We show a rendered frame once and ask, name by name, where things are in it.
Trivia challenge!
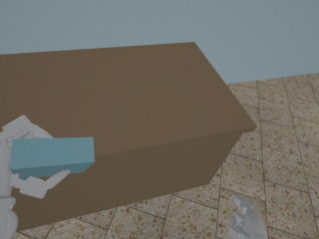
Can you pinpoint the robot left hand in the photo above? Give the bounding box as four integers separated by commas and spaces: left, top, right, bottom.
0, 115, 70, 199

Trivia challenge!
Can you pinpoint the table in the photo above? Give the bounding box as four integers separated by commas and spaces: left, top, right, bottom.
0, 42, 257, 232

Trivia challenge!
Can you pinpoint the robot right hand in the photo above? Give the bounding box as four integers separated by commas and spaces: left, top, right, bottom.
228, 194, 268, 239

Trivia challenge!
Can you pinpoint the sponge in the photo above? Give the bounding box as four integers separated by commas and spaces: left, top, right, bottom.
10, 136, 95, 179

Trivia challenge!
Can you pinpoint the left robot forearm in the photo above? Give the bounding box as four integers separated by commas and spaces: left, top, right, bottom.
0, 195, 19, 239

